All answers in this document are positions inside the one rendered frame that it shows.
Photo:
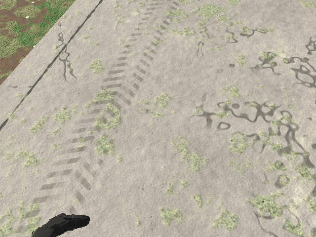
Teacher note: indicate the left robot hand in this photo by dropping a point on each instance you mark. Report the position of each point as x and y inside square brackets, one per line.
[61, 223]

